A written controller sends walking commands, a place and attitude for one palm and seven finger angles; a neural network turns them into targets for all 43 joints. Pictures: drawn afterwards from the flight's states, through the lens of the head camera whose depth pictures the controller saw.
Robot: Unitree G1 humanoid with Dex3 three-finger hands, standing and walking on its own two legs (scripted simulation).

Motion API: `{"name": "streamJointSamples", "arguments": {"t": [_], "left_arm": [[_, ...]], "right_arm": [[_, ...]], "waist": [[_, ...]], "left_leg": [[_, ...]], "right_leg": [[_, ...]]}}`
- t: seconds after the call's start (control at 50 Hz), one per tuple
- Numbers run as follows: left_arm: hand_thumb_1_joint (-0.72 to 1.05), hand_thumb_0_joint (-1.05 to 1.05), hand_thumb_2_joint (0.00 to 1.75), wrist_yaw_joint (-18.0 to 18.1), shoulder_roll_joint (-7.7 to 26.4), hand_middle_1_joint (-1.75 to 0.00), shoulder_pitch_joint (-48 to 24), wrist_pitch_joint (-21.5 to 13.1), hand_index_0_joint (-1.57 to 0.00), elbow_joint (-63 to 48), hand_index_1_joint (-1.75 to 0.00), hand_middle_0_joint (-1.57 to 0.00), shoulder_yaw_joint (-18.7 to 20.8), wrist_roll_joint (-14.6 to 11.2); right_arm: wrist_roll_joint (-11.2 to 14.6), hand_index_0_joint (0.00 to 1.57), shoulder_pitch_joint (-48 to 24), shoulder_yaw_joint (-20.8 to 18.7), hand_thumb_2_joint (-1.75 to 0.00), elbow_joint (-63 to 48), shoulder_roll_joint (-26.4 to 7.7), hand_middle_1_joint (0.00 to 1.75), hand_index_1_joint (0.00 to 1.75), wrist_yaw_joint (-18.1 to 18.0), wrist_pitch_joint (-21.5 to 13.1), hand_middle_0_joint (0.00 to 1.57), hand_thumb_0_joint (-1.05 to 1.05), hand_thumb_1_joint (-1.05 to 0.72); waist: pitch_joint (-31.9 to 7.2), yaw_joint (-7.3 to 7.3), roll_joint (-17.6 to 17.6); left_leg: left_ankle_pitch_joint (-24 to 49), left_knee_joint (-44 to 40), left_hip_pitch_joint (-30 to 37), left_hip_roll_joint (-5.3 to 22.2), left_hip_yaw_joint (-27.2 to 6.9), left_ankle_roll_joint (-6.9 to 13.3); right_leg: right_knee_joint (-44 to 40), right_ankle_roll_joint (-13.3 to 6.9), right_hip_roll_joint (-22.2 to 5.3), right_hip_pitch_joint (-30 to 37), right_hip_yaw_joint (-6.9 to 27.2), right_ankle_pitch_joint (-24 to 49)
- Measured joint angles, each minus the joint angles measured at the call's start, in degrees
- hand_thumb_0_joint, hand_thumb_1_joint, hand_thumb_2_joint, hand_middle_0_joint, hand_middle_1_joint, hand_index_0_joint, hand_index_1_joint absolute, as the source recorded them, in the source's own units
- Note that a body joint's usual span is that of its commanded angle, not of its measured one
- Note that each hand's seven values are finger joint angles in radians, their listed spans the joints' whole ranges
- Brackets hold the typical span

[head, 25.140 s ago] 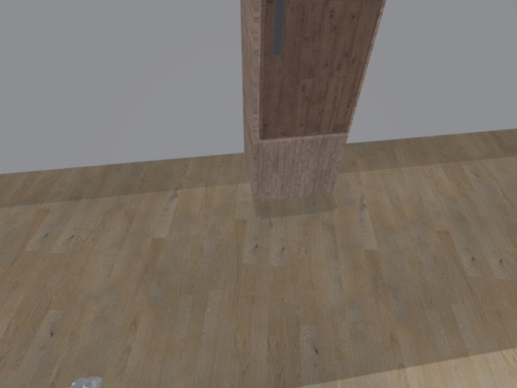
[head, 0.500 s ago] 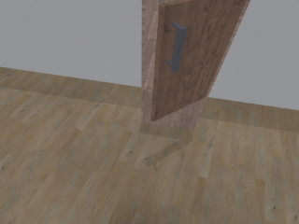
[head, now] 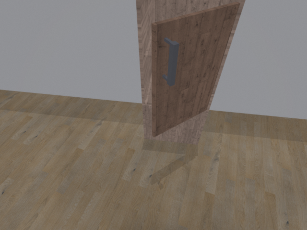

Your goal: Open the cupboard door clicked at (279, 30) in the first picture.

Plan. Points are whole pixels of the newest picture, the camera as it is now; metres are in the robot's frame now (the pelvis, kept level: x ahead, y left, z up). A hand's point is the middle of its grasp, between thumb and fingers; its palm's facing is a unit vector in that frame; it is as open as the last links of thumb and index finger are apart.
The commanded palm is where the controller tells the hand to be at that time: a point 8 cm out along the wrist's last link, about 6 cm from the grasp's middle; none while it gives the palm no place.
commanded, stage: let the arm hang, fingers relaxed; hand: left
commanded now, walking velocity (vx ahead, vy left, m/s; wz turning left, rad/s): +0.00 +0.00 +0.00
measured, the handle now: (169, 62) +0.63 -0.02 +0.11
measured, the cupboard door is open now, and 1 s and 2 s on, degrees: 40 40 40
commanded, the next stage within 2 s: look to check the result in 0.10 s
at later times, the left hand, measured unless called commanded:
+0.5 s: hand out of the picture +0.05 +0.22 -0.16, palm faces +0.00 -0.95 -0.31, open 7.4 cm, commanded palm none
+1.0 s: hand out of the picture +0.08 +0.20 -0.17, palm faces -0.05 -0.96 -0.29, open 7.4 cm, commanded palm none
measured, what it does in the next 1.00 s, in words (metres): stands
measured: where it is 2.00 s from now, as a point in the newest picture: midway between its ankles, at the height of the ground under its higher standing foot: outside the picture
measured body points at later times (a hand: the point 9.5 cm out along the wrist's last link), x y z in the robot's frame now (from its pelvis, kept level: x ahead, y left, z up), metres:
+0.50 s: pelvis +0.01 -0.01 +0.00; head +0.03 -0.02 +0.45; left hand +0.05 +0.27 -0.14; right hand +0.07 -0.28 -0.15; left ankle +0.03 +0.11 -0.74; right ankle -0.02 -0.10 -0.74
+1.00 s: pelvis +0.02 -0.01 +0.00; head +0.04 -0.02 +0.45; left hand +0.08 +0.25 -0.14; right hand +0.08 -0.29 -0.15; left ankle +0.03 +0.11 -0.74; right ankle -0.02 -0.10 -0.74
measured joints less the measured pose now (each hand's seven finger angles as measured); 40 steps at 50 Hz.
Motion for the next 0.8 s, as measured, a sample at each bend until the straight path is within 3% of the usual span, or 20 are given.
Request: {"name": "streamJointSamples", "arguments": {"t": [0.46,0.8], "left_arm": [[0.9,0.0,0.9,-0.3,4.5,-0.3,-1.3,-0.1,-0.2,1.3,-0.3,-0.2,0.4,-0.1],[0.9,0.0,0.9,-0.5,4.7,-0.3,-3.1,-0.3,-0.2,0.8,-0.3,-0.2,-0.1,0.0]], "right_arm": [[0.2,0.2,-3.0,-0.1,-0.9,0.0,-3.7,0.3,0.3,0.2,0.1,0.2,0.01,-0.91],[0.2,0.2,-4.8,0.1,-0.9,-0.4,-4.7,0.3,0.3,0.3,0.0,0.2,0.01,-0.91]], "waist": [[1.4,0.36,0.4],[1.1,0.42,0.0]], "left_leg": [[0.6,-2.9,2.0,0.8,-0.2,-0.9],[0.6,-4.1,3.0,1.1,-0.1,-1.3]], "right_leg": [[-4.0,-0.7,1.1,2.4,-0.1,1.2],[-5.4,-1.0,1.5,3.4,0.1,1.3]]}}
